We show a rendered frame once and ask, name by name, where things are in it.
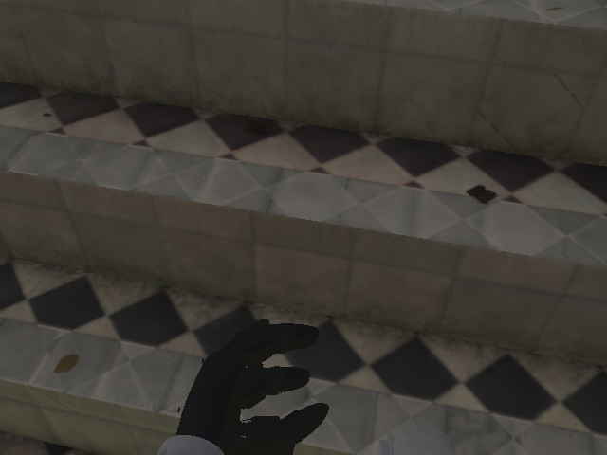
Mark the robot left forearm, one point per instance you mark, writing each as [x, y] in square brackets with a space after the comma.
[188, 445]

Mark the left robot hand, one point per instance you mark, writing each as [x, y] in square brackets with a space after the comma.
[224, 386]

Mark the right robot thigh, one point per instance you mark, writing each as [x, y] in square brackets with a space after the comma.
[422, 440]

